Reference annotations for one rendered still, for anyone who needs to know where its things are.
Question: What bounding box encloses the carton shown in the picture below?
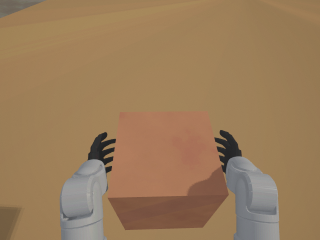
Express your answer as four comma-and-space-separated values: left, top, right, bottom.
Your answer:
107, 111, 229, 230

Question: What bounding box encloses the robot left hand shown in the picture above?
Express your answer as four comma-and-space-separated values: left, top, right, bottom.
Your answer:
88, 132, 116, 173

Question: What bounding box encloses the robot right hand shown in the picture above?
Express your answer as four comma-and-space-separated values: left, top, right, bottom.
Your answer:
214, 130, 242, 174

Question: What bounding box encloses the right robot forearm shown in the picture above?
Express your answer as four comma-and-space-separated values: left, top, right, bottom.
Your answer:
225, 156, 280, 240

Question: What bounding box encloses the left robot forearm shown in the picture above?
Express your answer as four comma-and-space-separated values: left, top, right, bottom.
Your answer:
59, 159, 108, 240

